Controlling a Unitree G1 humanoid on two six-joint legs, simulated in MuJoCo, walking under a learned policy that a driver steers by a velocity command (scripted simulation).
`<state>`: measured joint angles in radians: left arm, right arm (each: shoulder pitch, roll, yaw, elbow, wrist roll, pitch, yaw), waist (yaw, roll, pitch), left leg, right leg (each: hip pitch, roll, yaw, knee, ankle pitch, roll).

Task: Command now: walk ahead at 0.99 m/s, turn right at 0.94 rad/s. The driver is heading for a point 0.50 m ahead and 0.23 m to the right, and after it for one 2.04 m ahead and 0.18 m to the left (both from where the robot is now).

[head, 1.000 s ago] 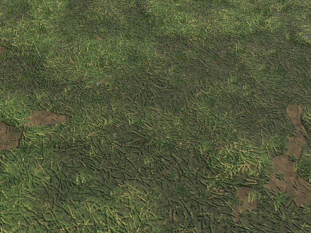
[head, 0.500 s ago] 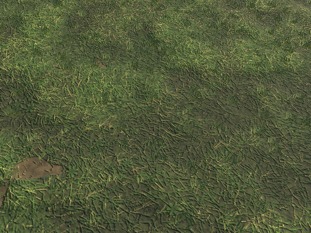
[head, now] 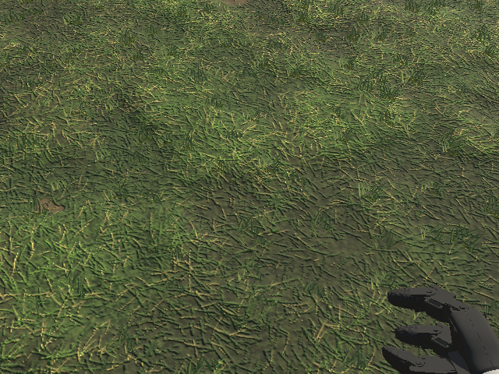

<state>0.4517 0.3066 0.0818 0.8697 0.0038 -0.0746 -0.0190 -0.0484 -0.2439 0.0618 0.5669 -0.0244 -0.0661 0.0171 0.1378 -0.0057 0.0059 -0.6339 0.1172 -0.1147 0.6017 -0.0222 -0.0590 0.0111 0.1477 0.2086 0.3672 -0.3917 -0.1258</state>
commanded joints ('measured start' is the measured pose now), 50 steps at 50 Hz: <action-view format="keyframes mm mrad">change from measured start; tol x64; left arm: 1 -43 211 58 -67 7 -12 1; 50 -281 109 -21 -263 9 40 30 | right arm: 1 133 -170 -70 -2 7 -18 -22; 50 250 -198 -160 -45 32 22 -12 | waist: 1 -121 -48 -78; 50 -117 -123 -140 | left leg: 1 439 -133 101 -91 -76 23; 6 857 318 -659 -381 -920 174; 24 600 168 364 182 1135 59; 27 -158 -115 147 1107 -497 25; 44 454 -223 236 7 114 103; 47 860 188 -569 -100 759 452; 50 494 103 -539 -332 -163 393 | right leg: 1 -172 -145 172 109 663 -63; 6 -871 -123 -105 1104 44 -10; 23 -363 -47 -411 414 234 -94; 27 484 -470 488 117 597 -361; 44 -187 -253 -333 357 1168 129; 46 -548 -25 -319 1069 -248 181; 50 -731 -82 -36 1123 -51 152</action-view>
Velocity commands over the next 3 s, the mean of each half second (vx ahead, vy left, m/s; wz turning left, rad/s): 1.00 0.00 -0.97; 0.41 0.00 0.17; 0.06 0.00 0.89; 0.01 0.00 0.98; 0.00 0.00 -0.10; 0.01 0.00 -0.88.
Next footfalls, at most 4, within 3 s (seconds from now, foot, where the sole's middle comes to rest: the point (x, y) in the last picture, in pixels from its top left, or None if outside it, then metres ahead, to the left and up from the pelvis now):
0.06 left None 0.25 0.20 -0.77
0.52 right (326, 343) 0.57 -0.10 -0.77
0.90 left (352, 239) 0.92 -0.16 -0.77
1.36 right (416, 249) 0.91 -0.36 -0.77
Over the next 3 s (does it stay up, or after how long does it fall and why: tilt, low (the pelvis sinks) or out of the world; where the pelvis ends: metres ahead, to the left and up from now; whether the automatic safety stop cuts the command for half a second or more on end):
stays up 0.82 -0.19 0.01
